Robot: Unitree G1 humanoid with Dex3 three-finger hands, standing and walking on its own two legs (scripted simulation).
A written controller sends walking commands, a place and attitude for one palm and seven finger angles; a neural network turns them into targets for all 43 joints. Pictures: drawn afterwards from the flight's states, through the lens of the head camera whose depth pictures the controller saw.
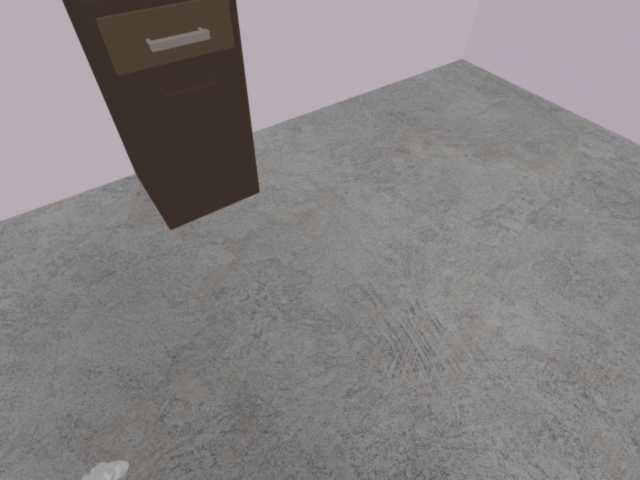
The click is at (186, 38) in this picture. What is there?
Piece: drawer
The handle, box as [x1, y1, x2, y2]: [145, 27, 210, 51]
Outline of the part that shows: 210,38 209,32 206,29 202,29 199,27 197,31 151,41 148,38 145,39 150,49 152,51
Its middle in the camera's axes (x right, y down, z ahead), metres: -0.44 -0.61 +1.17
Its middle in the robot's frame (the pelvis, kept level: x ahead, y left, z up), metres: +1.27 +0.50 -0.01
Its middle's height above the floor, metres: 0.76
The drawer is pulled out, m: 0.00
